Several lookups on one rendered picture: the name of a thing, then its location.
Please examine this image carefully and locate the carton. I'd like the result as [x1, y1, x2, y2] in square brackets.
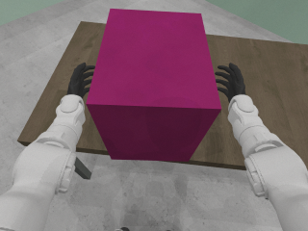
[86, 9, 221, 162]

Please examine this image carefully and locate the robot right hand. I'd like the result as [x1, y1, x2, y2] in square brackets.
[215, 63, 246, 103]

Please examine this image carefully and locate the robot left hand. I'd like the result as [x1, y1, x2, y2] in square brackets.
[66, 63, 95, 99]

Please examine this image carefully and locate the robot right upper arm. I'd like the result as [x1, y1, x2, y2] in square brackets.
[244, 145, 308, 231]

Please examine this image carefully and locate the right robot forearm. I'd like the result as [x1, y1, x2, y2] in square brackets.
[227, 94, 308, 182]

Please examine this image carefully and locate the robot left upper arm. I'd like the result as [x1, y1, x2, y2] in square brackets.
[0, 141, 77, 231]

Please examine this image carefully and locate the left robot forearm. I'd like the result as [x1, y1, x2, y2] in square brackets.
[12, 94, 86, 183]

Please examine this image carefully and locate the table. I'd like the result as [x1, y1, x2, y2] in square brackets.
[17, 21, 308, 200]

